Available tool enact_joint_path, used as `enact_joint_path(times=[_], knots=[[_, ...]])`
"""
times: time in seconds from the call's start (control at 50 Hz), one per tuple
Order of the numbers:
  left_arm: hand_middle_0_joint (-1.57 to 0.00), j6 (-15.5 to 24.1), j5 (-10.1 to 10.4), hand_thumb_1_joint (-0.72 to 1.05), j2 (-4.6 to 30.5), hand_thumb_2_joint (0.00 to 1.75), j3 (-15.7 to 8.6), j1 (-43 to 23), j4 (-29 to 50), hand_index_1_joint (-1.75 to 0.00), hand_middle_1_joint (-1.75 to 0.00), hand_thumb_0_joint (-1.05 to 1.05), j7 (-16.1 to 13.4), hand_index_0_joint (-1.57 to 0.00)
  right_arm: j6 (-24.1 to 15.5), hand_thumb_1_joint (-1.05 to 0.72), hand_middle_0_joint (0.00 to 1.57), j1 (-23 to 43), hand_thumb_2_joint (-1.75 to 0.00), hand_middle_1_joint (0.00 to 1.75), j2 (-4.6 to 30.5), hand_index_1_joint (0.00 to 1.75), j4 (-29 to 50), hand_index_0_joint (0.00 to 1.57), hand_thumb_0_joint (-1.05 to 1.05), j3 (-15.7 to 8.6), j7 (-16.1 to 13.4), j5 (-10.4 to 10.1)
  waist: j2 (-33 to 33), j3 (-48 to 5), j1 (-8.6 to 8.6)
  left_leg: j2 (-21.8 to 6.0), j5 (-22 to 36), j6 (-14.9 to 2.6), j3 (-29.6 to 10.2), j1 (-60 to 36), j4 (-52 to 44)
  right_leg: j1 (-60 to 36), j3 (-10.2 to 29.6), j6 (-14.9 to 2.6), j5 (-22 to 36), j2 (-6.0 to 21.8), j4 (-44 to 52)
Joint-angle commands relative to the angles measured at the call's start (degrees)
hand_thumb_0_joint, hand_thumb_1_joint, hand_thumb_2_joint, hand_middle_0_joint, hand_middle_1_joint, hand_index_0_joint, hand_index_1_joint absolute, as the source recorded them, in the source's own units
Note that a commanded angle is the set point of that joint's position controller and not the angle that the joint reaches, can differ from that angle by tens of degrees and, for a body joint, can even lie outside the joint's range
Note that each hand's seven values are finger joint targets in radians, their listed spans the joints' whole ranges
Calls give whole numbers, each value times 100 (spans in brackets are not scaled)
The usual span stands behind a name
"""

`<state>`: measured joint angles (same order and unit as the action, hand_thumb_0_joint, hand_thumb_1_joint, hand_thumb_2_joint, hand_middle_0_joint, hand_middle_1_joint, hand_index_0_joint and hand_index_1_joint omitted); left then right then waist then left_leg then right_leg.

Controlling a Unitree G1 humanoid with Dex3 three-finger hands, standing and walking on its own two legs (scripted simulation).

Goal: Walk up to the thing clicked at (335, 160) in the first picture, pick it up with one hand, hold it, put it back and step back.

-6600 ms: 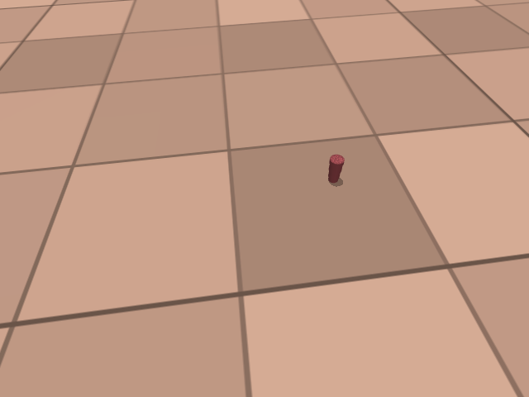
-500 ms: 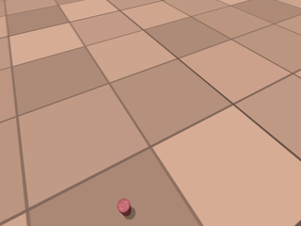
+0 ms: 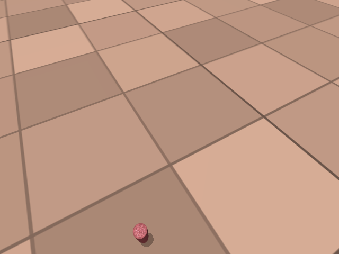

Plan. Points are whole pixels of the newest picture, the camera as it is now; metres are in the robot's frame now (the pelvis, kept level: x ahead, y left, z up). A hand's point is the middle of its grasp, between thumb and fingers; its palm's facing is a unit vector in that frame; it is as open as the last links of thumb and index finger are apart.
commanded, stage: stand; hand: left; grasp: from the side
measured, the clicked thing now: (141, 234) +0.32 +0.20 -0.71
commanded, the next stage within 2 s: go down in 0.44 s
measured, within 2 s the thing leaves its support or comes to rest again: neither
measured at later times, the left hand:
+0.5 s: hand out of the picture +0.07 +0.26 -0.16, palm faces -0.02 -0.94 -0.34, open 7.4 cm
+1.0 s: hand out of the picture +0.14 +0.29 -0.21, palm faces +0.08 -0.95 -0.31, open 15.3 cm
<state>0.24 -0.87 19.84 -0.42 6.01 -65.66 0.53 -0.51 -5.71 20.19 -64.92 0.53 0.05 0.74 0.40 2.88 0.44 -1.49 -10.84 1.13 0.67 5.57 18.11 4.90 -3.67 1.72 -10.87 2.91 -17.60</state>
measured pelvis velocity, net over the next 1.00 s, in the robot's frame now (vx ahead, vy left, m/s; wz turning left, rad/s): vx -0.03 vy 0.01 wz -0.03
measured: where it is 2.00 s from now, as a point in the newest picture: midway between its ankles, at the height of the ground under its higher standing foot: outside the picture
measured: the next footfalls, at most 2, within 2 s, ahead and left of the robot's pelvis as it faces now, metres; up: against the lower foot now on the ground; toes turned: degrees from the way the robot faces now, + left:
none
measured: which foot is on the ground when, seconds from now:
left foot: down 0.00-1.00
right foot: down 0.00-1.00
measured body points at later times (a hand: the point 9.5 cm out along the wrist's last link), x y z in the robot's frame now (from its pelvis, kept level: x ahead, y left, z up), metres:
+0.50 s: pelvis +0.00 +0.00 +0.00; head +0.01 +0.00 +0.45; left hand +0.07 +0.30 -0.13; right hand +0.08 -0.30 -0.13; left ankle -0.01 +0.13 -0.75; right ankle -0.02 -0.13 -0.75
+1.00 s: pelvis -0.03 +0.01 -0.07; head +0.06 +0.02 +0.37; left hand +0.14 +0.33 -0.19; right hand +0.08 -0.26 -0.18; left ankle -0.01 +0.13 -0.75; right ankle -0.02 -0.13 -0.75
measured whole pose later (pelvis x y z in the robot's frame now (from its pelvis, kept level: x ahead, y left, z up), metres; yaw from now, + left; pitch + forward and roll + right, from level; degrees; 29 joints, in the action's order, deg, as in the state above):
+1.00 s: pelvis -0.03 +0.01 -0.07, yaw -2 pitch +14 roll -1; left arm 2.6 -2.8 21.4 -18.2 3.5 -50.9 7.1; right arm -3.3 -14.9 14.3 -37.2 -2.3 -0.5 -0.6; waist -0.5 -3.9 -1.8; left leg -3.2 -26.7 0.8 0.6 45.6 58.0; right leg 44.9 -1.6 1.7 -25.4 2.5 -56.1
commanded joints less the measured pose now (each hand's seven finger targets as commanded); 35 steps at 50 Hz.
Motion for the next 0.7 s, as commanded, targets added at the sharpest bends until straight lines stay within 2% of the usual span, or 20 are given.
enact_joint_path(times=[0.0, 0.08, 0.18, 0.24, 0.34, 0.5, 0.52, 0.54, 0.56, 0.58, 0.6, 0.62, 0.64, 0.66, 0.68], knots=[[-20, 127, 28, 90, 1252, 90, -220, -188, 346, -30, -30, 0, -92, -20, -104, -90, 20, 281, -90, 30, 1223, 30, 321, 20, 0, -234, -48, -27, -98, -428, -36, -636, 1063, -158, -482, -6, -261, -52, 502, -218, 780, 575, 272], [-20, 138, 29, 90, 1251, 90, -217, -162, 377, -30, -30, 0, -98, -20, -116, -90, 20, 194, -90, 30, 1217, 30, 324, 20, 0, -219, -55, -21, -9, -528, -44, -648, 1299, -180, -450, -11, -195, -196, 535, -222, 1164, 627, 230], [-20, 129, 22, 90, 1234, 90, -206, -143, 375, -30, -30, 0, -104, -20, -108, -90, 20, 225, -90, 30, 1239, 30, 336, 20, 0, -232, -61, -23, -48, -519, -22, -658, 1317, -171, -466, -35, -197, -137, 466, -210, 1048, 589, 226], [-20, 127, 13, 90, 1248, 90, -211, -129, 381, -30, -30, 0, -102, -20, -103, -90, 20, 228, -90, 30, 1247, 30, 354, 20, 0, -239, -67, -21, -27, -571, -18, -663, 1421, -208, -430, -79, -139, -212, 498, -231, 1275, 633, 189], [-20, 131, 34, 90, 1217, 90, -198, -120, 375, -30, -30, 0, -100, -20, -114, -90, 20, 213, -90, 30, 1255, 30, 339, 20, 0, -231, -56, -34, -44, -416, -17, -654, 1204, -179, -477, -5, -236, -126, 497, -206, 982, 592, 247], [-20, 133, 21, 90, 1255, 90, -218, -110, 406, -30, -30, 0, -98, -20, -112, -90, 20, 212, -90, 30, 1245, 30, 372, 20, 0, -243, -61, -25, -49, -459, -11, -665, 1273, -201, -478, -61, -228, -144, 485, -221, 1025, 594, 243], [-14, 133, 20, 82, 1252, 82, -226, -153, 411, -22, -22, 0, -97, -12, -118, -95, 21, 153, -92, 30, 1213, 30, 380, 20, 0, -231, -64, -13, -51, -413, -44, -634, 1212, -184, -444, 31, -243, -149, 511, -215, 1008, 610, 265], [-6, 669, 343, 74, 299, 74, -213, -2164, 2421, -14, -14, 0, -181, -4, -374, -100, 20, 44, -93, 30, 252, 30, 1973, 20, 0, -27, -179, -410, 159, 151, -727, 153, 292, -142, 231, 622, 125, 1329, 156, -202, 609, -241, -154], [0, 613, 330, 66, 565, 66, -345, -2696, 2021, -6, -6, 0, -221, -1, -346, -100, 20, -295, -93, 30, 420, 30, 1651, 20, 0, -72, -227, -399, 0, -111, -577, 178, 56, -166, 203, 608, 209, 1058, 110, -201, 342, -216, -197], [0, 400, 201, 58, 1073, 58, -671, -1754, 1103, -2, -3, 0, -235, -1, -281, -100, 20, -509, -93, 30, 614, 30, 1688, 20, 0, -198, -278, -415, -348, -110, -394, 125, 64, -169, 183, 796, 332, 1034, 35, -203, 232, -268, -261], [0, 300, 102, 50, 1236, 50, -816, -1495, 799, -2, -4, 0, -166, -1, -244, -98, 20, -599, -92, 30, 626, 30, 1765, 20, 0, -273, -277, -370, -290, -384, -337, 189, 126, -176, 185, 991, 581, 1078, 43, -226, 235, -252, -468], [0, 262, 14, 42, 1415, 42, -948, -1739, 731, -2, -4, 0, -106, -1, -243, -99, 20, -651, -93, 30, 579, 30, 1920, 20, 0, -296, -284, -355, -407, -580, -301, 189, 214, -209, 162, 1153, 835, 1209, 68, -219, 332, -236, -678], [0, 313, -112, 34, 1534, 34, -1123, -1723, 823, -4, -5, 0, -38, -1, -271, -98, 20, -722, -92, 30, 592, 30, 2071, 20, 0, -413, -290, -264, -368, -1056, -202, 183, 352, -199, 153, 1162, 1028, 1146, 95, -219, 498, -225, -926], [-1, 246, -215, 26, 1482, 26, -1280, -1032, 474, -4, -5, 0, 2, -2, -285, -97, 20, -911, -92, 30, 553, 30, 2083, 20, 0, -464, -267, -200, -171, -1269, -109, 227, 494, -164, 160, 1369, 1229, 1182, 118, -239, 627, -195, -1155], [-2, 203, -261, 20, 1353, 20, -1326, -679, 577, -5, -6, 0, 67, -3, -300, -96, 20, -966, -92, 30, 510, 30, 2237, 20, 0, -515, -221, -167, 53, -1515, 29, 252, 612, -132, 163, 1511, 1409, 1175, 138, -268, 689, -190, -1343]])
